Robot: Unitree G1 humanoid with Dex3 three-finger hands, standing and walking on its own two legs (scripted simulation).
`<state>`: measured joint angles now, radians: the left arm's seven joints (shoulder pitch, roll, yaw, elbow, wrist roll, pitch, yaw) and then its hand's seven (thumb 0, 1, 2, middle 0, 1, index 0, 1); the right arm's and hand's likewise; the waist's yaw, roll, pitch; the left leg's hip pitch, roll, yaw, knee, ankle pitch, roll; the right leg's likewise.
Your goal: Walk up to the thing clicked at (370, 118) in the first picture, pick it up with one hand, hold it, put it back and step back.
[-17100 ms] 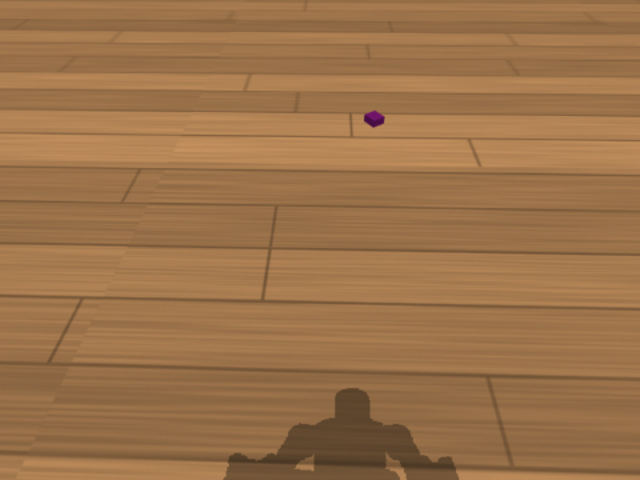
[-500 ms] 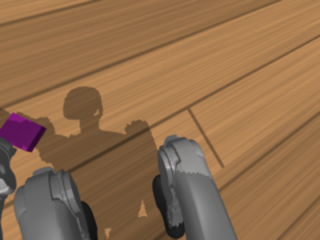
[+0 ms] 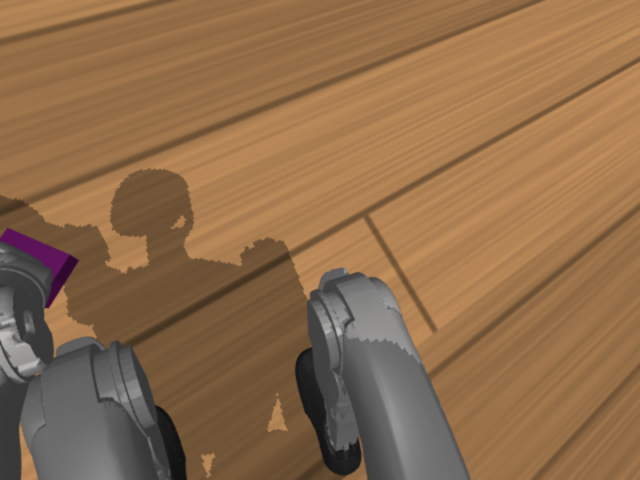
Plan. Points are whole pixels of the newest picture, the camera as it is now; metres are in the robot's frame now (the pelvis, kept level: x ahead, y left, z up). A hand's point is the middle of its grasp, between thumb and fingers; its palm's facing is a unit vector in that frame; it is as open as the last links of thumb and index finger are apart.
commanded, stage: approach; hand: left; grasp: from above
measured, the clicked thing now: (28, 269) +0.45 +0.29 -0.30
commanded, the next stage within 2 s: rest palm in 0.60 s
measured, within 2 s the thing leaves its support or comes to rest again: neither
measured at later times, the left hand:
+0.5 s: hand out of the picture +0.42 +0.30 -0.21, palm faces -0.22 -0.38 -0.90, open 14.3 cm
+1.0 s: hand (7, 268) +0.43 +0.29 -0.21, palm faces -0.26 -0.36 -0.90, open 14.3 cm
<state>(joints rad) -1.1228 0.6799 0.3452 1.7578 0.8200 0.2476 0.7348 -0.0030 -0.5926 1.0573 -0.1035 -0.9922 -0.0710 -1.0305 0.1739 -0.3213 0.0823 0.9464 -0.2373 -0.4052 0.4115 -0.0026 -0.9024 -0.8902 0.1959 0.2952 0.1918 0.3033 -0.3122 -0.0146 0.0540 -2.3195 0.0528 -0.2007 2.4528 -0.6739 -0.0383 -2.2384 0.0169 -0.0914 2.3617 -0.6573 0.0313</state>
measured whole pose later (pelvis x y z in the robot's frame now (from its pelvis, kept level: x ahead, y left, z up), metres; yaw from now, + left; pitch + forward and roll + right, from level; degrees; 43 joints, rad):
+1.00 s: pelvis +0.00 +0.00 +0.00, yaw -2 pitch +29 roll -9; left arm -1.16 0.81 0.36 1.87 0.78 0.26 0.76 0.00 -0.57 1.00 -0.10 -1.00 -0.08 -1.03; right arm 0.14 -0.36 0.17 0.86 -0.24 -0.39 0.43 0.00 -0.91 -0.90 0.19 0.30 0.19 0.30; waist -0.38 -0.04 0.14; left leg -2.31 0.06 -0.23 2.47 -0.67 -0.03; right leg -2.23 0.03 -0.11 2.35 -0.64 0.04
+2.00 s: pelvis +0.00 +0.01 -0.01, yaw -5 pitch +23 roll -14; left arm -1.16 0.94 0.29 1.85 0.68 0.22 0.81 0.00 -0.59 1.05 -0.11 -0.96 -0.07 -1.01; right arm 0.12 -0.41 0.30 0.74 -0.24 -0.44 0.44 0.00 -0.91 -0.90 0.19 0.30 0.19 0.30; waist -0.42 -0.15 0.28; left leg -2.28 0.04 -0.32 2.55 -0.71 -0.03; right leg -2.14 0.04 -0.18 2.36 -0.66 0.06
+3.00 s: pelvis -0.01 +0.01 +0.00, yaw -5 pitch +23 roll -15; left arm -1.17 0.94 0.32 1.84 0.65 0.25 0.83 0.00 -0.27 0.83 -0.36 -0.80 -0.33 -0.83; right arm 0.13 -0.41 0.31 0.75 -0.25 -0.45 0.42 0.00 -0.90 -0.89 0.20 0.30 0.19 0.30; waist -0.44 -0.15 0.30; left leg -2.25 0.05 -0.33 2.53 -0.71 -0.04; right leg -2.11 0.05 -0.19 2.34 -0.65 0.06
